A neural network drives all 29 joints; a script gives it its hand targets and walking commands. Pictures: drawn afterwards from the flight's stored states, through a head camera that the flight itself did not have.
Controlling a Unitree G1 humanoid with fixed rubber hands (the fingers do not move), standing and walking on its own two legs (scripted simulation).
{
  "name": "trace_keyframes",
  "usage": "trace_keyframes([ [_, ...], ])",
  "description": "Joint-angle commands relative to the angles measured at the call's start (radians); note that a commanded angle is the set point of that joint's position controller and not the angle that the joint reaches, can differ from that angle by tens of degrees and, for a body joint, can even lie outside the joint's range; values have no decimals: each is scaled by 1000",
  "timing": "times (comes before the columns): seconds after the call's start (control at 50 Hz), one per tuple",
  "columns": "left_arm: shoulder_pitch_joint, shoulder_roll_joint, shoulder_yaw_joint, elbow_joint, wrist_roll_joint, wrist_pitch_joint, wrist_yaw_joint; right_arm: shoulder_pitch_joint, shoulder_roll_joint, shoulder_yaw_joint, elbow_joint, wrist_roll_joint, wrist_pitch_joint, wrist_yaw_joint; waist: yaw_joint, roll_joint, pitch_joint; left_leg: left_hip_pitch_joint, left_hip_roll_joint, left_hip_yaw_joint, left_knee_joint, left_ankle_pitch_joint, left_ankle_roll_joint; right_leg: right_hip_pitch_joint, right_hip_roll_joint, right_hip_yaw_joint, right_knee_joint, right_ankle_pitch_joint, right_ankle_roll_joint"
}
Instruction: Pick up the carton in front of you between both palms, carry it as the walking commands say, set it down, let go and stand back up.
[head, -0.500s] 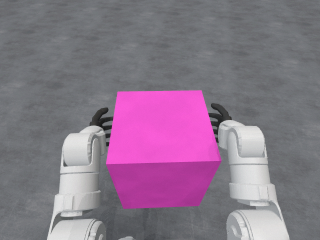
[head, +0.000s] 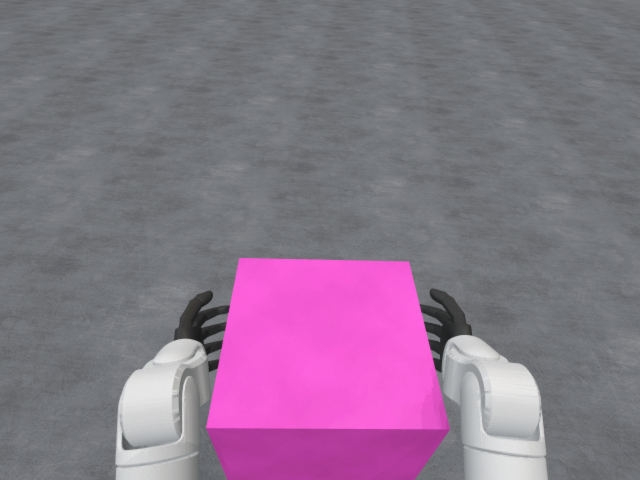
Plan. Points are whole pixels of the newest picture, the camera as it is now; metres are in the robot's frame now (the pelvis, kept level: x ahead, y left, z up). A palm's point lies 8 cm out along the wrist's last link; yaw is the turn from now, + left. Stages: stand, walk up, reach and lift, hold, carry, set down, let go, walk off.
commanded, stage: carry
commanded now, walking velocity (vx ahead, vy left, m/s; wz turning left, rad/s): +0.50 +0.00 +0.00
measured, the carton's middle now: (321, 384) +0.27 +0.00 +0.00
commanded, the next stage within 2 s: none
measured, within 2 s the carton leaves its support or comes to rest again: neither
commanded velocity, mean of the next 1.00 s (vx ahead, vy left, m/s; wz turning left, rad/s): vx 0.50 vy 0.00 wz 0.00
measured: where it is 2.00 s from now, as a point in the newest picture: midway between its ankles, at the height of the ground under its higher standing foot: (306, 269)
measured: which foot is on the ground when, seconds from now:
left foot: down 0.00-0.22, up 0.24-0.66, down 0.68-1.00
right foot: up 0.00-0.20, down 0.22-0.70, up 0.72-1.00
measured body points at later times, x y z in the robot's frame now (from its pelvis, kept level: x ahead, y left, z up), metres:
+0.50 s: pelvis +0.30 -0.04 +0.00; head +0.29 -0.05 +0.45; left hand +0.56 +0.13 +0.07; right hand +0.58 -0.18 +0.07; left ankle +0.37 +0.11 -0.70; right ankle +0.28 -0.13 -0.75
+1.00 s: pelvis +0.62 +0.01 +0.00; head +0.62 +0.03 +0.45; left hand +0.90 +0.16 +0.08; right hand +0.89 -0.14 +0.08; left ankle +0.55 +0.10 -0.75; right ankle +0.72 -0.14 -0.70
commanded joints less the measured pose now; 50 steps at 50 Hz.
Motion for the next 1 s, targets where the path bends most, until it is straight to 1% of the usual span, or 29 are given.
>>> trace_keyframes([
  [0.0,-498,-954,-749,-125,-405,-7,-245,-479,952,723,-114,419,-4,274,3,147,-232,241,235,-176,-148,173,86,-46,-12,-25,-175,106,14],
  [0.08,-441,-886,-743,-130,-398,20,-246,-420,878,712,-111,400,18,273,-4,164,-161,237,214,-109,-132,269,63,2,13,-86,-335,224,-1],
  [0.14,-427,-852,-730,-105,-397,40,-254,-402,846,703,-86,381,34,270,-5,170,-110,234,213,-90,-81,278,44,62,22,-115,-405,240,-24],
  [0.18,-414,-840,-716,-73,-394,48,-257,-413,834,705,-73,376,44,269,16,135,-135,169,174,-21,95,359,12,264,74,-185,-465,184,-41],
  [0.2,-416,-832,-708,-54,-393,50,-259,-414,821,706,-64,374,47,267,24,95,-193,57,144,19,256,359,-21,469,55,-156,-447,135,-49],
  [0.22,-405,-816,-694,-32,-383,49,-261,-439,809,709,-70,377,54,266,44,-70,-246,-152,77,25,520,168,-70,642,-157,190,-539,-24,-113],
  [0.24,-412,-825,-685,1,-377,41,-263,-479,828,723,-86,386,59,266,52,-327,-296,-435,-37,-25,778,-230,-99,834,-345,552,-645,-10,-237],
  [0.26,-405,-856,-687,-8,-389,36,-264,-494,847,730,-78,398,56,269,43,-284,-278,-518,1,-144,925,-297,-68,793,-359,576,-661,107,-260],
  [0.28,-430,-894,-696,-25,-399,28,-266,-509,882,733,-77,410,48,273,39,-195,-266,-517,48,-174,960,-275,-46,729,-330,478,-646,190,-248],
  [0.3,-454,-929,-707,-42,-411,20,-269,-513,913,735,-77,415,37,276,35,-88,-271,-503,87,-186,930,-219,-37,672,-312,398,-648,173,-220],
  [0.32,-479,-956,-720,-63,-420,11,-272,-508,936,738,-80,415,25,276,30,-42,-255,-468,113,-192,855,-159,-36,601,-291,324,-676,140,-184],
  [0.36,-488,-983,-741,-85,-433,-5,-279,-489,958,750,-91,398,6,270,28,-70,-248,-403,109,-158,721,-89,-42,527,-253,202,-725,43,-151],
  [0.4,-471,-967,-747,-101,-442,-10,-281,-456,974,751,-90,385,-6,262,28,-102,-229,-383,106,-126,587,-57,-56,501,-239,132,-764,23,-158],
  [0.48,-444,-916,-753,-148,-447,-5,-280,-409,935,742,-122,369,-7,248,32,-108,-179,-370,82,-58,323,58,-67,539,-205,40,-764,138,-155],
  [0.58,-401,-840,-732,-144,-416,27,-267,-397,856,730,-144,373,29,246,39,-134,-114,-310,51,1,176,151,-58,574,-179,-26,-710,251,-122],
  [0.62,-400,-817,-723,-127,-406,40,-263,-395,834,719,-130,375,44,250,36,-134,-105,-228,35,39,129,118,-47,574,-169,-53,-630,288,-103],
  [0.64,-407,-810,-721,-121,-402,46,-262,-387,826,710,-115,374,50,252,24,-103,-126,-112,2,79,96,82,-41,540,-139,-96,-518,346,-84],
  [0.66,-409,-802,-720,-114,-401,52,-260,-382,818,700,-99,374,54,255,13,-60,-180,80,-1,75,113,37,-26,443,-107,-140,-361,396,-55],
  [0.68,-426,-790,-722,-119,-403,60,-259,-375,804,685,-77,365,55,257,-10,94,-222,267,170,-215,23,-100,25,235,-43,-151,-113,265,0],
  [0.7,-471,-809,-738,-141,-418,69,-259,-383,817,678,-46,355,48,260,-18,350,-292,472,379,-599,-73,-104,156,-41,65,-117,161,-56,37],
  [0.72,-480,-832,-743,-122,-422,68,-262,-375,845,682,-45,371,45,262,-9,322,-275,476,407,-658,-101,37,184,-167,49,2,307,-199,13],
  [0.74,-492,-863,-742,-114,-428,59,-266,-403,879,691,-68,384,38,263,-10,231,-271,442,387,-564,-67,154,177,-195,7,49,371,-187,-13],
  [0.76,-493,-894,-744,-115,-431,47,-268,-428,915,701,-87,392,31,266,-9,128,-285,404,370,-491,-48,178,151,-197,-32,77,358,-133,-29],
  [0.78,-495,-917,-748,-120,-429,35,-268,-453,943,713,-108,404,22,268,-2,70,-272,334,351,-417,-67,184,113,-162,-56,87,291,-70,-36],
  [0.8,-493,-931,-751,-126,-424,25,-265,-471,961,725,-125,414,14,271,4,73,-272,290,332,-350,-95,128,83,-122,-64,81,229,-22,-35],
  [0.82,-489,-942,-756,-132,-418,16,-261,-475,967,731,-131,421,8,274,3,97,-264,266,317,-300,-120,94,74,-100,-55,56,180,11,-30],
  [0.86,-461,-953,-758,-140,-406,4,-251,-461,956,739,-151,432,2,278,3,131,-238,244,297,-227,-161,61,78,-93,-52,25,68,67,-17],
  [0.92,-430,-924,-754,-170,-393,2,-237,-442,919,742,-185,436,5,279,2,135,-194,266,261,-141,-168,152,80,-99,-38,-25,-131,144,1],
  [0.98,-389,-887,-747,-167,-386,20,-234,-393,874,728,-174,416,21,275,-2,149,-148,279,234,-70,-150,268,63,-51,-7,-83,-294,219,-6],
])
